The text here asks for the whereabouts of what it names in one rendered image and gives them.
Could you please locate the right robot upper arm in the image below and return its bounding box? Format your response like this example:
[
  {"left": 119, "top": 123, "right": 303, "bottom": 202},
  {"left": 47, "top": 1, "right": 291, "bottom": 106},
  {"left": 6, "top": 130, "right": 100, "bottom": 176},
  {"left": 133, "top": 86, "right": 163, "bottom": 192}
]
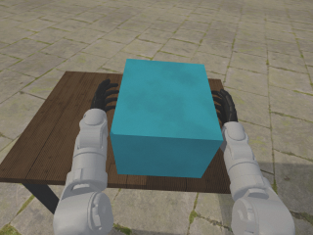
[{"left": 231, "top": 196, "right": 295, "bottom": 235}]

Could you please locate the carton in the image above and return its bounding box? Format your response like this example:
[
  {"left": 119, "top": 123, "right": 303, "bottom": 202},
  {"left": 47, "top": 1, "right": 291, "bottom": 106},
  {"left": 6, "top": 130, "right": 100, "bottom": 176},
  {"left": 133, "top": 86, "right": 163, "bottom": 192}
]
[{"left": 110, "top": 59, "right": 224, "bottom": 178}]

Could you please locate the table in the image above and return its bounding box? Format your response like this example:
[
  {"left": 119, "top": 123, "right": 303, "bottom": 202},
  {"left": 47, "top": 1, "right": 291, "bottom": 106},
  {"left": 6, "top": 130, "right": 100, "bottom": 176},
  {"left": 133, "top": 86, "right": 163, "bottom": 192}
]
[{"left": 0, "top": 70, "right": 231, "bottom": 214}]

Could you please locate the right robot forearm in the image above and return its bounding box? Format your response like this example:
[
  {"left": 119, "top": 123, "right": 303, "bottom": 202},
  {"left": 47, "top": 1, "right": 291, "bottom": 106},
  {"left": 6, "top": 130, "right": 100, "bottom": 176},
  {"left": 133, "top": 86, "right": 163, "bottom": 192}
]
[{"left": 220, "top": 121, "right": 295, "bottom": 235}]

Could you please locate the robot right hand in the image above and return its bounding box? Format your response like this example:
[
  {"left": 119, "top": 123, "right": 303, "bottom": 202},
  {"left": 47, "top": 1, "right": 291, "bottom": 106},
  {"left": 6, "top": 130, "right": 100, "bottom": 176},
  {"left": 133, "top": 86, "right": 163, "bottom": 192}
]
[{"left": 211, "top": 88, "right": 238, "bottom": 126}]

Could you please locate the robot left hand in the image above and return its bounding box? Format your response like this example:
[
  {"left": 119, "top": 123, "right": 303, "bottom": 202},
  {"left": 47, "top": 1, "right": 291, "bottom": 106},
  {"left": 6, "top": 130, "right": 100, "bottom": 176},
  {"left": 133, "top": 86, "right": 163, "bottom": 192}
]
[{"left": 90, "top": 78, "right": 119, "bottom": 112}]

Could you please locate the left robot forearm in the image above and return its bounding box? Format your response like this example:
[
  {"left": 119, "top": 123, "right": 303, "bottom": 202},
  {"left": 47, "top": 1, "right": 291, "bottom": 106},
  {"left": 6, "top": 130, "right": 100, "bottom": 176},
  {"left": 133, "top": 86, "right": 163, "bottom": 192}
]
[{"left": 53, "top": 108, "right": 109, "bottom": 233}]

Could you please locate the left robot upper arm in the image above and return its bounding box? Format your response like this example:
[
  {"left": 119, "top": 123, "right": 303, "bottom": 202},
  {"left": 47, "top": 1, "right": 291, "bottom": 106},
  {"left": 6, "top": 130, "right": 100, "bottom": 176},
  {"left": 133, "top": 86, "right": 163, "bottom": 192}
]
[{"left": 54, "top": 191, "right": 114, "bottom": 235}]

